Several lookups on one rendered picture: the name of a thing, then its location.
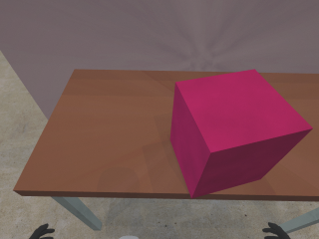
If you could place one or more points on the carton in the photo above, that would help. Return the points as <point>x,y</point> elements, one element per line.
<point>230,129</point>

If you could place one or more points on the right robot hand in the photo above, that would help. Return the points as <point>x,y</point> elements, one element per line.
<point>275,229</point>

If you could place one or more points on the table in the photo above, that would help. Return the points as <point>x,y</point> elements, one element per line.
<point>109,137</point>

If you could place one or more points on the left robot hand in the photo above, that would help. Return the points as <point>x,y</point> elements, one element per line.
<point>42,230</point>

